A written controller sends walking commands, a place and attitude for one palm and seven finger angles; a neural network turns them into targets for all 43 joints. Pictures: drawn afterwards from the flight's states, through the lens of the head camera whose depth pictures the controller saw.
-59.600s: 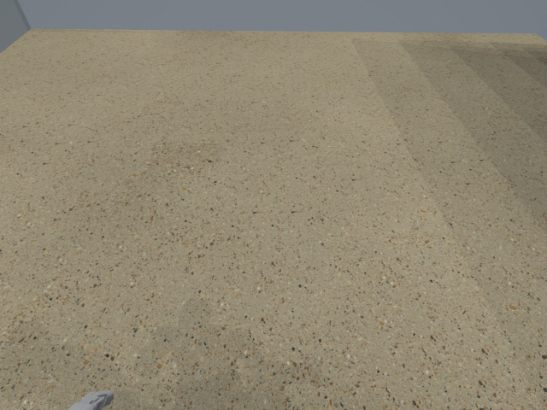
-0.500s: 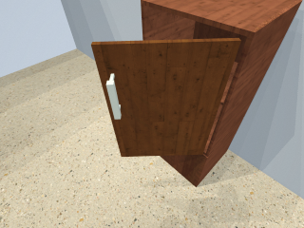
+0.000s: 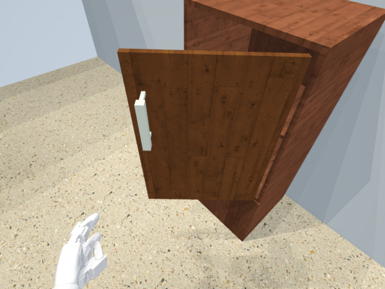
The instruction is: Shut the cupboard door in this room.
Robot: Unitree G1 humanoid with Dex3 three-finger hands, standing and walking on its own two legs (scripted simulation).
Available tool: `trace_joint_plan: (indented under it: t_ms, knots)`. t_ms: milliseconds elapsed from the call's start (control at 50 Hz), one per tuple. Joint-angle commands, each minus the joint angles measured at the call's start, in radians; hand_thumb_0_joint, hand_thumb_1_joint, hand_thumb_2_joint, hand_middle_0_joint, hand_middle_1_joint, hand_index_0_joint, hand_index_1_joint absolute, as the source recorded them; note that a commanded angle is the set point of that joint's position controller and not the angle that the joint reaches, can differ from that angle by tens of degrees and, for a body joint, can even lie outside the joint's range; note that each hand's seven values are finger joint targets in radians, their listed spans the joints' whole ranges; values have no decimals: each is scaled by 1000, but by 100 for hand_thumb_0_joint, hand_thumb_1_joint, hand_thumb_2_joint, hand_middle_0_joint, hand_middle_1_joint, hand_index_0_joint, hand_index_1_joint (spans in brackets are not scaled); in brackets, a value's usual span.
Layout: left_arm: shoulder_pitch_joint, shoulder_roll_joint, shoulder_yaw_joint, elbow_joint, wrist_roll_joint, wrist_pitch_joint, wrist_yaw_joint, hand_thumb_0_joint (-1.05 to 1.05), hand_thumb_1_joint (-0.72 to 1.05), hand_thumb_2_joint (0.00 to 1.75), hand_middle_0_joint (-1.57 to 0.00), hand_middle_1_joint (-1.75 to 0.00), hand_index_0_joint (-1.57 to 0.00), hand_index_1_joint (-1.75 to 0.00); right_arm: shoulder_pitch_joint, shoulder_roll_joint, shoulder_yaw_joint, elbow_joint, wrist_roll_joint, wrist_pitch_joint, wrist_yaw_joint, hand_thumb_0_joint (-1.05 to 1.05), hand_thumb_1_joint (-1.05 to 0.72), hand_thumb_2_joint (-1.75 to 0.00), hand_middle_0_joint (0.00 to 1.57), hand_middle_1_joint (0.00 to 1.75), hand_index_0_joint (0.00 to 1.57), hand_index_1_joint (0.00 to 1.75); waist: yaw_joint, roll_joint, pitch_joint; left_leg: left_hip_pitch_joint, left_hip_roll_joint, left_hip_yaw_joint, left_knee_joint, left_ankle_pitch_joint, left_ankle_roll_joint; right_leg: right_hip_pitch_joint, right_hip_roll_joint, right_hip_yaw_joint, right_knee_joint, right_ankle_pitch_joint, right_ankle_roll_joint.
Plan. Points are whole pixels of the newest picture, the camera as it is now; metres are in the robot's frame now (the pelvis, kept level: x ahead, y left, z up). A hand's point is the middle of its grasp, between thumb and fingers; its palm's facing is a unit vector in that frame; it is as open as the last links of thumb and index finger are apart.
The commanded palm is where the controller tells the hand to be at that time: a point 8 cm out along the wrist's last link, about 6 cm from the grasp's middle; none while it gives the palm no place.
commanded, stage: raise the hand and make a fist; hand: left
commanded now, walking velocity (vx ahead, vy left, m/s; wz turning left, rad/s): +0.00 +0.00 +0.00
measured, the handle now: (145, 121) +0.49 +0.14 +0.09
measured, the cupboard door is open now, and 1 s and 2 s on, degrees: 47 47 47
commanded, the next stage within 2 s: bring the fist close to the handle in 1.76 s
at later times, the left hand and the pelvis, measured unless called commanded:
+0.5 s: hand (111, 269) +0.16 +0.16 +0.01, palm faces -0.06 -1.00 -0.06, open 5.0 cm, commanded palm +0.13 +0.23 +0.01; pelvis -0.04 -0.04 -0.08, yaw +2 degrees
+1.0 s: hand (90, 246) +0.19 +0.19 +0.05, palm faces +0.02 -1.00 -0.04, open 3.2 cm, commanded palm +0.16 +0.25 +0.05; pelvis -0.02 +0.01 -0.04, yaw +0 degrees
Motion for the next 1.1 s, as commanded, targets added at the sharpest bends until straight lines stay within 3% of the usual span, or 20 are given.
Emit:
trace_joint_plan:
  t_ms: [0, 20, 60, 100, 160, 200, 240, 280, 320, 360, 400, 480, 520, 580, 620, 720, 840, 880, 960, 1080]
  knots:
    - [205, -11, 97, 89, -48, -234, -106, 0, 90, 90, -35, -46, -35, -46, -156, -131, -66, -235, -8, -75, 28, 0, -90, -90, 20, 30, 20, 30, 37, -196, 155, -178, 54, -122, 32, 22, -65, -338, 54, -78, -20, 44, -34]
    - [268, 5, 156, 116, -74, -318, -173, 0, 90, 90, -36, -48, -36, -48, -167, -133, -78, -253, -20, -63, 36, 0, -90, -90, 20, 30, 20, 30, 67, -292, 89, -227, 49, -104, 106, 73, -69, -358, 60, -84, 53, 97, -34]
    - [268, 38, 191, 118, -117, -472, -331, 0, 90, 90, -40, -52, -40, -52, -192, -149, -99, -289, -31, -51, 45, 0, -90, -90, 20, 30, 20, 30, 86, -344, -27, -328, 33, -71, 224, 73, -75, -369, 41, -39, 164, 198, -22]
    - [274, 98, 251, 145, -146, -489, -435, 0, 90, 90, -44, -56, -44, -56, -210, -155, -103, -360, -18, -36, 51, 0, -90, -90, 20, 30, 20, 30, 114, -199, -105, -360, 7, -41, 275, 62, -68, -333, 21, 20, 211, 237, -23]
    - [130, 175, 302, -103, -194, -443, -481, 0, 90, 90, -49, -62, -49, -62, -236, -150, -93, -447, -8, -34, 37, 0, -90, -90, 20, 30, 20, 30, 125, 110, -259, -320, 1, -18, 326, 46, -46, -347, 25, 61, 231, 138, -29]
    - [-33, 215, 313, -322, -211, -477, -447, 0, 90, 90, -53, -66, -53, -66, -205, -141, -87, -458, -15, -49, 27, 0, -90, -90, 20, 30, 20, 30, 85, 206, -331, -305, 20, -46, 369, 16, -35, -407, 31, 99, 223, 46, -22]
    - [-128, 207, 275, -532, -208, -558, -405, 0, 90, 90, -57, -70, -57, -70, -177, -129, -77, -440, -24, -68, 17, 0, -90, -90, 20, 30, 20, 30, 38, 216, -380, -251, 41, -80, 409, 48, -22, -449, 42, 101, 248, 96, -20]
    - [-248, 189, 203, -628, -199, -623, -390, 0, 90, 90, -60, -74, -60, -74, -159, -139, -70, -399, -31, -82, -2, 0, -90, -90, 20, 30, 20, 30, -21, 159, -340, -272, 57, -105, 452, 25, -12, -525, 57, 105, 268, 76, -21]
    - [-209, 139, 135, -536, -196, -634, -415, 0, 90, 90, -64, -78, -64, -78, -155, -150, -63, -372, -25, -91, -19, 0, -90, -90, 20, 30, 20, 30, -52, 113, -222, -342, 67, -112, 472, -52, -8, -589, 63, 105, 251, -22, -21]
    - [-210, 167, 130, -441, -199, -588, -455, 0, 90, 90, -68, -82, -68, -82, -152, -162, -57, -366, -12, -91, -35, 0, -90, -90, 20, 30, 20, 30, -68, 77, -150, -410, 69, -114, 479, -122, -8, -593, 60, 128, 206, -129, -12]
    - [-153, 184, 148, -290, -202, -465, -501, 0, 90, 90, -71, -86, -71, -86, -147, -162, -51, -378, 7, -71, -47, 0, -90, -90, 20, 30, 20, 30, -47, 5, -123, -467, 64, -106, 469, -148, -8, -549, 44, 173, 143, -200, 8]
    - [4, 259, 282, -236, -223, -175, -505, 0, 90, 90, -79, -94, -79, -94, -182, -145, -51, -466, 29, -20, -53, 0, -90, -90, 20, 30, 20, 30, 76, -8, -250, -412, 41, -95, 384, -81, -9, -319, 0, 207, 78, -143, 34]
    - [27, 259, 355, -339, -247, -128, -443, 0, 90, 90, -82, -98, -82, -98, -188, -112, -47, -488, 21, 2, -48, 0, -90, -90, 20, 30, 20, 30, 103, -45, -308, -371, 42, -94, 359, -18, -19, -241, -16, 194, 89, 4, 58]
    - [10, 238, 388, -440, -242, -192, -327, 0, 90, 90, -88, -104, -88, -104, -183, -93, -41, -475, 2, 5, -41, 0, -90, -90, 20, 30, 20, 30, 111, -7, -259, -308, 53, -107, 300, 62, -29, -251, 22, 99, 141, 176, 31]
    - [-4, 188, 313, -462, -212, -269, -296, 0, 90, 90, -92, -108, -92, -108, -155, -99, -42, -462, -6, -7, -30, 0, -90, -90, 20, 30, 20, 30, 78, 12, -209, -268, 58, -108, 269, 87, -28, -320, 51, 34, 179, 221, 8]
    - [-37, 116, 137, -415, -177, -359, -354, 0, 90, 90, -101, -118, -101, -118, -109, -146, -39, -439, -10, -40, -18, 0, -90, -90, 20, 30, 20, 30, 11, 50, -164, -238, 62, -123, 256, 19, -19, -424, 74, -7, 187, 85, -14]
    - [-63, 200, 197, -532, -169, -295, -344, 0, 90, 90, -112, -130, -112, -130, -114, -155, -39, -458, 3, -54, -29, 0, -90, -90, 20, 30, 20, 30, 44, 99, -284, -122, 71, -153, 174, 8, -22, -352, 76, -33, 170, 75, -26]
    - [-69, 229, 242, -561, -160, -278, -298, 0, 90, 90, -115, -134, -115, -134, -123, -148, -33, -457, -2, -41, -30, 0, -90, -90, 20, 30, 20, 30, 61, 127, -268, -108, 75, -167, 146, 6, -29, -336, 83, -45, 172, 84, -32]
    - [-70, 168, 207, -558, -159, -247, -248, 0, 90, 90, -123, -142, -123, -142, -129, -140, -17, -466, -2, -21, -21, 0, -90, -90, 20, 30, 20, 30, 50, 128, -204, -80, 88, -185, 100, -4, -43, -333, 87, -65, 158, 92, -32]
    - [-122, 139, 122, -474, -135, -131, -303, 0, 90, 90, -130, -150, -130, -150, -119, -157, -3, -468, 10, -7, -18, 0, -90, -90, 20, 30, 20, 30, 31, 100, -113, -75, 88, -191, 53, -44, -39, -299, 85, -56, 92, 96, -28]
